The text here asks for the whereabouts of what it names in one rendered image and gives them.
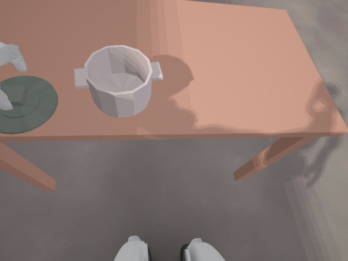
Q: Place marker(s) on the robot right shin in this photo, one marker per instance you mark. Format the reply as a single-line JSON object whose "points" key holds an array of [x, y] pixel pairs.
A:
{"points": [[197, 240]]}

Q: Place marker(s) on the left robot hand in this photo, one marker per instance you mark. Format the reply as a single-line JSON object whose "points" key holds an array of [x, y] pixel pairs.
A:
{"points": [[10, 54]]}

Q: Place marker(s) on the table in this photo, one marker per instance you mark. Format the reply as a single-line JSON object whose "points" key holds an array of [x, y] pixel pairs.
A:
{"points": [[229, 71]]}

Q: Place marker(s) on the pot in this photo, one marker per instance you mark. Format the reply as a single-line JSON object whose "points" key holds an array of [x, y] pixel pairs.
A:
{"points": [[120, 80]]}

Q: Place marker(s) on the lid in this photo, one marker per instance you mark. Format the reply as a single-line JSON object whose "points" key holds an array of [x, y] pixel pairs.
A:
{"points": [[40, 105]]}

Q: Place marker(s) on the knob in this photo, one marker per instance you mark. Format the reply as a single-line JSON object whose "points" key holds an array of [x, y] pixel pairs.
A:
{"points": [[17, 95]]}

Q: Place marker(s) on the robot left thigh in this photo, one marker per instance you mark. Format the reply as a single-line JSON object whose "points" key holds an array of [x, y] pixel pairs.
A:
{"points": [[133, 251]]}

